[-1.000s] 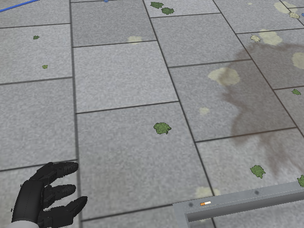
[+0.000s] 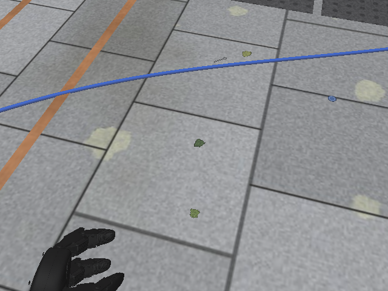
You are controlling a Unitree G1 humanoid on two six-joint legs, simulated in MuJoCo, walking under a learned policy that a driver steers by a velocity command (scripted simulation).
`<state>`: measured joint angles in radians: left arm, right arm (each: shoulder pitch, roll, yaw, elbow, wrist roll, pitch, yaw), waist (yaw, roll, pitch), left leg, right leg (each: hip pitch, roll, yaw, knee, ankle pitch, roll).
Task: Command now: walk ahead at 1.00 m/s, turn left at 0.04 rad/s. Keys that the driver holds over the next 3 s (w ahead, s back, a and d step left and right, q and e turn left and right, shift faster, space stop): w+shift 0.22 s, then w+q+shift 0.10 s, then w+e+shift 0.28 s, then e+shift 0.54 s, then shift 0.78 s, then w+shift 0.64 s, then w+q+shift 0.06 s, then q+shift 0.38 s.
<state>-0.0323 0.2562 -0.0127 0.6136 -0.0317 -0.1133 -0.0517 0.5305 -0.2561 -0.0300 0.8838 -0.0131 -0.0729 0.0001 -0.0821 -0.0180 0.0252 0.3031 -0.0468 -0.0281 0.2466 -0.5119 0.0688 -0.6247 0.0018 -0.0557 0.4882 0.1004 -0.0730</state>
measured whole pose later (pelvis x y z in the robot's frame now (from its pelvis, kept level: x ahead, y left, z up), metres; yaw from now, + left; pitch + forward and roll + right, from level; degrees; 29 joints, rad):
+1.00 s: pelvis +0.87 +0.03 +0.01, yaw -23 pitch -1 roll +2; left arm 0.24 0.33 0.09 0.67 0.01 -0.02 -0.05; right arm 0.06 -0.28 -0.04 0.75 0.00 -0.07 0.00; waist 0.04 0.00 0.11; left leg -0.30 -0.06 -0.02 1.33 -0.54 -0.03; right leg -0.51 0.12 -0.04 0.65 -0.13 -0.16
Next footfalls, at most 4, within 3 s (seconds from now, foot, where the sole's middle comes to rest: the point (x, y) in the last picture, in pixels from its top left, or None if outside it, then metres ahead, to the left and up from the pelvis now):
0.48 left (135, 220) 0.72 0.17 -0.73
0.92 right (190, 151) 1.02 -0.05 -0.73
1.40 left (153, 125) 1.17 0.10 -0.73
1.74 right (190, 164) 0.95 -0.05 -0.73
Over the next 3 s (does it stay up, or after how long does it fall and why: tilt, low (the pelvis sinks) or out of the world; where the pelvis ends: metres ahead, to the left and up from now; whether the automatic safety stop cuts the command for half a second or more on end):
stays up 1.47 -0.30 0.04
